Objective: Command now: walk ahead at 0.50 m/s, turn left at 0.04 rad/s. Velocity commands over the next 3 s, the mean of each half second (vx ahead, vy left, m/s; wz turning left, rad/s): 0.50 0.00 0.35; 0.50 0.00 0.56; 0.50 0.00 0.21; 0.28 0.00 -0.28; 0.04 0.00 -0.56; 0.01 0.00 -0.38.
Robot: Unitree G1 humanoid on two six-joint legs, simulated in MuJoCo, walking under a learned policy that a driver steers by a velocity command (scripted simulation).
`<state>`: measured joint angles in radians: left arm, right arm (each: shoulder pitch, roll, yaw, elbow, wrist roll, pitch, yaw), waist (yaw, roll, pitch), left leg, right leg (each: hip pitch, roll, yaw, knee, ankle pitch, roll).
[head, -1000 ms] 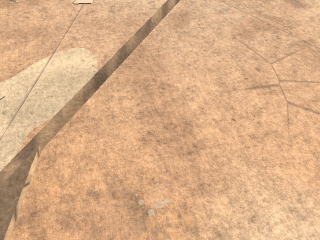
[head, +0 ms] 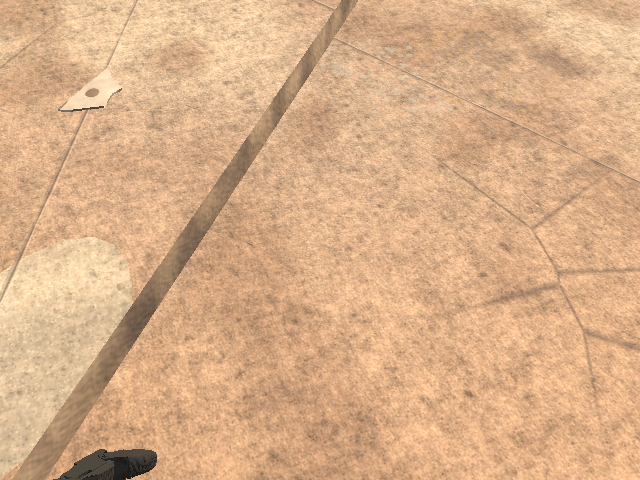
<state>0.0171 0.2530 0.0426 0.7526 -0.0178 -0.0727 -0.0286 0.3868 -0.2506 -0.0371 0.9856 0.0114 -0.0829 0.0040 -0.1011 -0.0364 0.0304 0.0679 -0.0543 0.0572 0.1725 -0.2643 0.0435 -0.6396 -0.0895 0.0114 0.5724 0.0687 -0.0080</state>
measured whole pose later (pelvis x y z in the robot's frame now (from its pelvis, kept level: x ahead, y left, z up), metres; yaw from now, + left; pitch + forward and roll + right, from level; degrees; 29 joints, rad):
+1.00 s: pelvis +0.53 +0.10 +0.00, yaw +30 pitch +1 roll +1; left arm 0.09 0.27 0.02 0.77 0.04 -0.02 -0.03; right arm 0.38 -0.28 -0.07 0.87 -0.01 -0.04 0.02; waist -0.06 -0.04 0.06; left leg -0.10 -0.14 -0.10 0.31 -0.21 0.10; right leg -0.60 -0.11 0.03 0.78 -0.13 0.06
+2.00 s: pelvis +0.90 +0.39 +0.10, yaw +23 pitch +0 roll +0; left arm 0.16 0.29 0.09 0.74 -0.02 0.04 0.05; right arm 0.21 -0.21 -0.04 0.81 -0.01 -0.07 -0.04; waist -0.02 -0.04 0.06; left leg -0.35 0.05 0.27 0.54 -0.21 0.10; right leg -0.70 -0.03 -0.01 1.31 -0.24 0.01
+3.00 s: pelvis +0.97 +0.45 +0.10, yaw -5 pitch +1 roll -1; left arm 0.15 0.25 0.05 0.60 -0.01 0.05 0.02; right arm 0.15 -0.21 -0.03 0.72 0.00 0.02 -0.04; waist -0.02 -0.03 0.03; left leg -0.31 0.00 0.01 0.53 -0.25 0.03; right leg -0.42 0.05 0.05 0.82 -0.46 0.07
